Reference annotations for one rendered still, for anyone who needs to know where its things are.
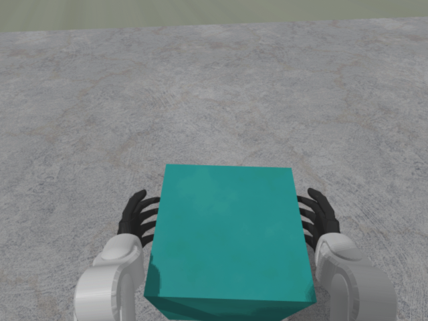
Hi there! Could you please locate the robot left forearm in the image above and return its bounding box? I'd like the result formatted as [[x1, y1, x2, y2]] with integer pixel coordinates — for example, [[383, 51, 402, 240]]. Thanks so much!
[[74, 233, 145, 321]]

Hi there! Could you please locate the robot right forearm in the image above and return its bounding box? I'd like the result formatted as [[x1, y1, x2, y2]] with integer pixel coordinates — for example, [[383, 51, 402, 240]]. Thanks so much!
[[314, 233, 398, 321]]

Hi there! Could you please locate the right robot hand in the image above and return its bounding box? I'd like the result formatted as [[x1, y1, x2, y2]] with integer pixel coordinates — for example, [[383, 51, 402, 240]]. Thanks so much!
[[297, 188, 340, 253]]

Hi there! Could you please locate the left robot hand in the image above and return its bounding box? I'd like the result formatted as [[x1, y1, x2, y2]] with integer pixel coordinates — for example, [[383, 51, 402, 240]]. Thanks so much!
[[117, 189, 160, 248]]

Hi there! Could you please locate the carton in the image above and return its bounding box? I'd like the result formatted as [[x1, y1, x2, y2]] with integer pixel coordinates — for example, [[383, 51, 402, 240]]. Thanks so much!
[[144, 164, 317, 321]]

